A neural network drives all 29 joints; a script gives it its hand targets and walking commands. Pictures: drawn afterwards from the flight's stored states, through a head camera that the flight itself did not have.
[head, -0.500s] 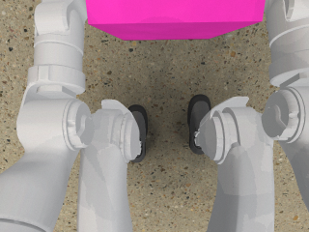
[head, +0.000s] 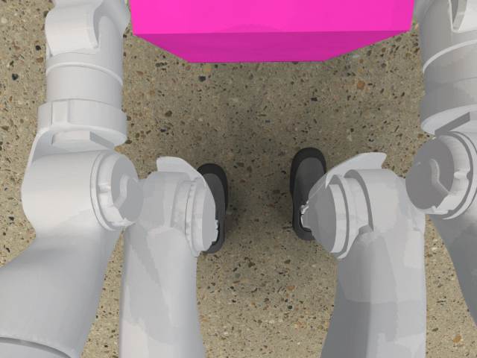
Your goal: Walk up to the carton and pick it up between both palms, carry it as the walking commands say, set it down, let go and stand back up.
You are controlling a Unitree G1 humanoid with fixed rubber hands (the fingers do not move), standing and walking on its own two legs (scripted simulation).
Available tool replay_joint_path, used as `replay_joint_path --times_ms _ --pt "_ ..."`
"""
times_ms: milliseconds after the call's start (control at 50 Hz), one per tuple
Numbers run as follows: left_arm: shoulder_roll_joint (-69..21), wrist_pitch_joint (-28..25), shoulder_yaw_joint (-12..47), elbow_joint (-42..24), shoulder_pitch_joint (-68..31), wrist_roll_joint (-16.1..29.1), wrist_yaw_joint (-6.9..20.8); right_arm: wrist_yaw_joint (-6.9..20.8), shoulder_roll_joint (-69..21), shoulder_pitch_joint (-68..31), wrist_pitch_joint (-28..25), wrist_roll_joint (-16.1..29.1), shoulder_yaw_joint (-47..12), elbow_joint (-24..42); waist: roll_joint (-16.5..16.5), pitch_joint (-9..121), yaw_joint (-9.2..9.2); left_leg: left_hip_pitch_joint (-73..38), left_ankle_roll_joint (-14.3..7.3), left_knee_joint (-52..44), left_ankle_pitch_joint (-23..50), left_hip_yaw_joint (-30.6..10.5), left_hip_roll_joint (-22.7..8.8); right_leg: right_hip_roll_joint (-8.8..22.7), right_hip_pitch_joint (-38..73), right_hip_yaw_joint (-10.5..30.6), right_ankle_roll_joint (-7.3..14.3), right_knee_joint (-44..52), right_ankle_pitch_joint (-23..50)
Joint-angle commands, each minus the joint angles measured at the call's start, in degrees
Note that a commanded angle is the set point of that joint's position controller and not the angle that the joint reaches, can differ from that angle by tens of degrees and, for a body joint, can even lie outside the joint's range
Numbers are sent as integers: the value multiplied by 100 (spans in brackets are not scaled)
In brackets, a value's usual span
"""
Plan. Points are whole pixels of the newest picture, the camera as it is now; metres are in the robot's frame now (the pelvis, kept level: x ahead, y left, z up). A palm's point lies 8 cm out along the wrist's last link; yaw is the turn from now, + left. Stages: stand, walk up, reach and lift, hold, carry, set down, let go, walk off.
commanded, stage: set down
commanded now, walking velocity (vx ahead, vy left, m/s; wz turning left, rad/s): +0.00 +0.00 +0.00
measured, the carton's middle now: out of the picture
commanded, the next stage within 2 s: none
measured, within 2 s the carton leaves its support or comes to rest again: neither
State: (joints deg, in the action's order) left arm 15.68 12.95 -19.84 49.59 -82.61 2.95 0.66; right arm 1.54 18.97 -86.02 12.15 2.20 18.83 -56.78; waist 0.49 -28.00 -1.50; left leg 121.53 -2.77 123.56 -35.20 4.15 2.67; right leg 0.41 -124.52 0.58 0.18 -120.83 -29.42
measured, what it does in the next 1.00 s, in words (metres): stands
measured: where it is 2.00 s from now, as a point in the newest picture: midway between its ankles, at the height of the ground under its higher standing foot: (258, 216)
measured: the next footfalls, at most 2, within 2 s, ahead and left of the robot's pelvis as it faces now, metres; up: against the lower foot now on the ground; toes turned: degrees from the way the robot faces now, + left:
none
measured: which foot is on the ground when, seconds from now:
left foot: down 0.00-1.00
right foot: down 0.00-1.00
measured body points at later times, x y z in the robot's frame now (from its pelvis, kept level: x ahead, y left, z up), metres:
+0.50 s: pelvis +0.00 +0.00 +0.00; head +0.38 -0.01 +0.22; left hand +0.57 +0.15 -0.19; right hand +0.56 -0.20 -0.19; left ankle +0.11 +0.09 -0.36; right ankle +0.13 -0.12 -0.36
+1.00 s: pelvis +0.00 +0.00 +0.00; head +0.39 -0.01 +0.21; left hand +0.57 +0.17 -0.19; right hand +0.57 -0.23 -0.18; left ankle +0.11 +0.09 -0.36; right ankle +0.13 -0.12 -0.36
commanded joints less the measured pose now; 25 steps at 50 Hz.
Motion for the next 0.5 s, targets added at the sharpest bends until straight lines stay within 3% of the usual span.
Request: replay_joint_path --times_ms 0,20,40,60,80,100,120,140,160,180,200,220,240,260,280,300,320,340,360,380,400,420,440,460,480 --pt "-4769 263 1933 371 -2897 -107 1377 1195 -4633 -2134 180 -297 -1264 -32 255 5275 -206 -1109 230 -1002 315 -420 334 -413 2528 -104 218 298 560" --pt "-4759 289 1893 324 -2770 -90 1383 1189 -4764 -2214 156 -351 -1315 186 117 5472 -186 -1306 185 -1028 564 -493 357 -459 2683 -156 198 295 767" --pt "-4837 266 1836 516 -2894 -134 1378 1157 -4621 -2495 106 -276 -1439 354 37 5409 -30 -1314 223 -933 357 -419 372 -451 2603 -99 222 360 481" --pt "-5027 346 1723 880 -2326 -273 1341 1160 -4684 -2406 122 -358 -1282 182 -15 5226 -210 -1321 152 -1132 407 -534 389 -452 2553 -289 153 253 549" --pt "-4817 280 1761 411 -2638 -320 1340 1202 -4601 -2357 124 -345 -1316 147 173 5170 -61 -1235 206 -944 587 -427 373 -434 2474 -81 220 297 639" --pt "-4494 239 1607 520 -2690 -295 1296 1137 -4421 -2307 114 -419 -1332 117 -71 5289 -16 -1223 251 -972 421 -371 428 -427 2800 -182 182 319 557" --pt "-4657 192 1903 241 -2612 -240 1273 1147 -4526 -2208 53 -268 -1342 198 223 5414 -42 -1253 253 -846 684 -384 367 -449 2699 -106 183 200 834" --pt "-4759 234 1849 580 -2630 -147 1265 1119 -4303 -2238 21 -330 -1313 287 206 5744 -203 -1658 267 -991 673 -524 375 -480 2744 -254 165 233 763" --pt "-4344 179 1793 459 -2663 -214 1206 1095 -4327 -2044 60 -257 -1478 64 -186 5584 -10 -1306 298 -930 614 -455 339 -460 3028 -198 130 295 842" --pt "-4602 208 1777 554 -2635 -382 1237 1175 -4408 -2117 69 -394 -1148 -9 313 5249 -186 -1354 209 -1161 640 -577 302 -474 2478 -221 140 266 855" --pt "-4129 235 1544 770 -2375 -412 1188 1126 -4015 -2138 70 -514 -1136 55 146 5304 -121 -1569 199 -1001 593 -491 401 -465 2498 -236 101 326 590" --pt "-4235 159 1615 463 -2622 -316 1151 1083 -4281 -2182 -18 -354 -1185 205 15 5422 -126 -1450 233 -957 603 -499 377 -469 2683 -180 105 301 698" --pt "-4117 103 1606 528 -2698 -230 1113 1026 -4055 -1993 30 -481 -1179 -210 -109 5435 -176 -1312 273 -889 633 -511 356 -448 2896 -181 120 235 802" --pt "-4112 131 1515 733 -2468 -250 1134 975 -3723 -2229 -54 -540 -1173 209 160 5493 -155 -1334 371 -948 486 -389 365 -431 3001 -156 162 370 663" --pt "-3526 85 1411 709 -2458 -401 1027 946 -3512 -2115 -85 -435 -1075 21 215 5324 -25 -1444 310 -1089 309 -476 333 -371 2722 -255 79 249 529" --pt "-3232 -24 1557 354 -2491 -306 897 806 -3328 -1927 -133 -388 -975 91 242 5591 -54 -1550 358 -936 547 -510 239 -372 2833 -248 71 116 718" --pt "-3322 7 1653 545 -2529 -94 834 744 -2863 -1990 -192 -504 -862 -80 167 5703 -522 -1786 394 -960 506 -581 268 -338 2749 -299 78 243 550" --pt "-2853 -48 1291 457 -2053 -352 737 656 -2599 -1850 -183 -574 -810 -165 139 5628 -177 -1596 385 -1049 526 -484 301 -328 3163 -296 27 235 609" --pt "-2428 -143 1418 382 -2346 -284 636 548 -2360 -1717 -297 -437 -835 -124 -1 5624 -281 -1717 432 -968 574 -464 281 -333 3014 -330 -37 252 744" --pt "-2072 -127 1150 713 -2045 -381 524 404 -1589 -1559 -330 -669 -504 -315 127 5415 -395 -1628 424 -1019 479 -476 276 -326 2997 -236 24 364 694" --pt "-1607 -166 1166 830 -1571 -393 372 253 -1408 -1227 -417 -524 -572 -249 9 5691 -321 -1812 473 -1063 509 -441 268 -288 3283 -367 -58 383 790" --pt "-1444 -230 1072 869 -1673 -300 250 131 -1084 -1241 -504 -596 -575 -231 -58 5971 -374 -1877 440 -1024 900 -563 281 -325 3233 -326 -82 303 1099" --pt "-422 -378 1025 231 -1756 -360 -12 -128 -259 -1487 -630 -358 -600 313 172 6579 -98 -2338 458 -900 1325 -467 212 -323 3508 -260 -128 199 1330" --pt "130 -431 1110 277 -2158 -140 -208 -352 220 -1459 -707 -248 -528 20 101 6930 -383 -2400 513 -1056 1050 -494 205 -280 3765 -361 -133 258 1295" --pt "106 -505 1227 366 -2234 125 -332 -449 383 -1623 -763 -35 -649 175 130 7123 -362 -2735 513 -932 1341 -468 231 -253 3538 -361 -139 240 1356"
